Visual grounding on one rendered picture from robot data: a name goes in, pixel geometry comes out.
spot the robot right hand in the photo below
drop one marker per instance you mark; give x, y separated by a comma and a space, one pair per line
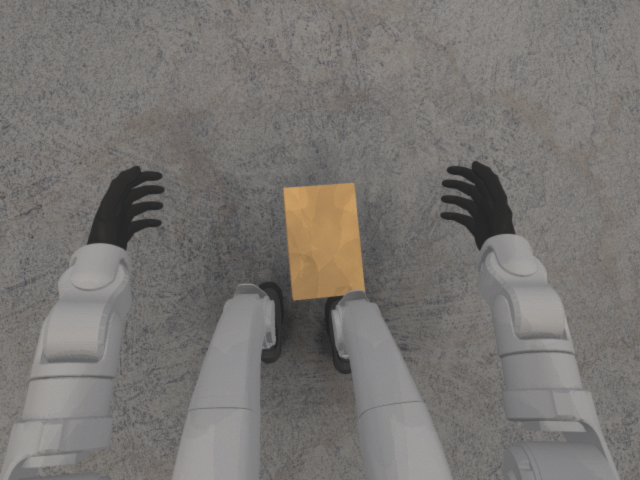
489, 208

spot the robot right upper arm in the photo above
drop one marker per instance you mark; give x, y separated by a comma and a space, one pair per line
550, 460

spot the robot right thigh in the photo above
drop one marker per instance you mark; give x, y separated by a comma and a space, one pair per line
398, 440

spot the right robot forearm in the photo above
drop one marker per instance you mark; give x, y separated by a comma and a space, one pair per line
543, 385

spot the carton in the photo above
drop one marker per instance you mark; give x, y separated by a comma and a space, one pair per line
323, 241

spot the left robot foot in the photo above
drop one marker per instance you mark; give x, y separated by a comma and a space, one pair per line
274, 292

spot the left robot forearm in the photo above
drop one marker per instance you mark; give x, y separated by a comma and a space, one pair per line
68, 400

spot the robot left hand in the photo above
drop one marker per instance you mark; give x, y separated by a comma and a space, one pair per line
112, 223

